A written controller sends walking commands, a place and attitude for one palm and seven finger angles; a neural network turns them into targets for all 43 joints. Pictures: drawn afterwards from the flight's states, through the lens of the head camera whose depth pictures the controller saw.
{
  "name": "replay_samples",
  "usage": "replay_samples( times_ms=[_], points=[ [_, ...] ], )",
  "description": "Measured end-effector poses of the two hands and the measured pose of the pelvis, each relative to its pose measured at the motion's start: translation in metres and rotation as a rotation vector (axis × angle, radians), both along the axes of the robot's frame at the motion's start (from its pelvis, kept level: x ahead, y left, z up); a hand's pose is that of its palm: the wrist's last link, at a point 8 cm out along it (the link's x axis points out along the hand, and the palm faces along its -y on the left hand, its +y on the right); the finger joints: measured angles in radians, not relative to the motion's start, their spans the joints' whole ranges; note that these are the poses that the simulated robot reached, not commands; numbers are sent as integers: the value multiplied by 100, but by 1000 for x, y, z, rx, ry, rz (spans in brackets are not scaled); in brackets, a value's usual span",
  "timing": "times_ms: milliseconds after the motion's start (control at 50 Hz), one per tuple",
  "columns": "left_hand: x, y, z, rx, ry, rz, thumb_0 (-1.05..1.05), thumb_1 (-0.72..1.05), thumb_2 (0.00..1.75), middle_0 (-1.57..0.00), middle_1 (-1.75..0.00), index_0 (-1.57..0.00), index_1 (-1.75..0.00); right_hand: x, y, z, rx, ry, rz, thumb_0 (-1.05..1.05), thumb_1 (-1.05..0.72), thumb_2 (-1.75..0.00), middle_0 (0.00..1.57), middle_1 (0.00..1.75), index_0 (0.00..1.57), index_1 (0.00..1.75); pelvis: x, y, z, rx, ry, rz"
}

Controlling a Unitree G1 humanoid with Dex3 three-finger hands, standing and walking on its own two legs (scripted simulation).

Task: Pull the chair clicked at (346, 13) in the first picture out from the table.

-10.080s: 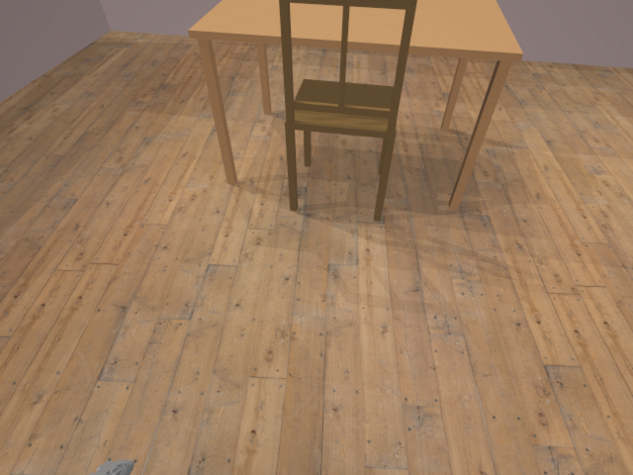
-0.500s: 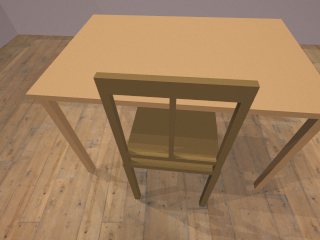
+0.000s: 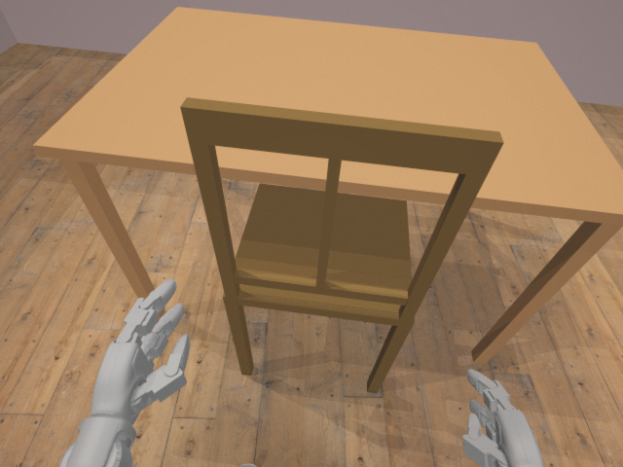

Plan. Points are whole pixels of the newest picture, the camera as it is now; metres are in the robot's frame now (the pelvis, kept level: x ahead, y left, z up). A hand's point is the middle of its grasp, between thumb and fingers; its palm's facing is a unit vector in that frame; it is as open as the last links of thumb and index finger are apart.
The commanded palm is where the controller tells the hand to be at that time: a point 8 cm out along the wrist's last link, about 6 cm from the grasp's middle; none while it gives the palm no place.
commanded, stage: raise the hand toward the chair's back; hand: left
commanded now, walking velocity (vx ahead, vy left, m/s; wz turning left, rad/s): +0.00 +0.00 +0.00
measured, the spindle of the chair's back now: (326, 231) +0.50 -0.01 -0.02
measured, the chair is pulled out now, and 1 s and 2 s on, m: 0.00 0.00 0.00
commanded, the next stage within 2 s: aim the fingers beside a spindle in 1.80 s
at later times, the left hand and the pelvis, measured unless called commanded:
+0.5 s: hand (177, 391) +0.22 +0.18 -0.02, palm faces -0.12 -0.99 -0.01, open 12.5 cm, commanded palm +0.18 +0.25 -0.02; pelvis +0.00 -0.01 -0.06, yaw +0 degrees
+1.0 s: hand (143, 376) +0.23 +0.22 +0.00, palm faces -0.04 -1.00 -0.07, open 16.4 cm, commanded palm +0.21 +0.27 +0.00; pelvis +0.01 +0.02 -0.04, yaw +1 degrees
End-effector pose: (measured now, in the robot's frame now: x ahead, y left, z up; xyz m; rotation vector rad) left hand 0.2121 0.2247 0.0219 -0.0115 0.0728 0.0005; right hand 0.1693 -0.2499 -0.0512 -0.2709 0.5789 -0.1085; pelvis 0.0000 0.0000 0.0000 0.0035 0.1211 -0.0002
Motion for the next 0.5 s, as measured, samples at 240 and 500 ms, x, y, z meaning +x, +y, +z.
replay_samples(
  times_ms=[240, 500],
  points=[
    [-80, 21, -52, 47, -13, 44, 2, 47, 71, -16, -24, -16, -24, 41, 2, -45, -35, -100, 97, 1, -90, -90, 20, 30, 20, 30, -18, -14, -68, -39, 94, 29],
    [-4, 10, -39, 29, 98, -119, 1, 17, 58, -13, -19, -13, -19, -16, 26, -89, 107, 120, -72, 2, -90, -90, 20, 30, 21, 30, -4, -9, -55, -42, 135, 10]
  ],
)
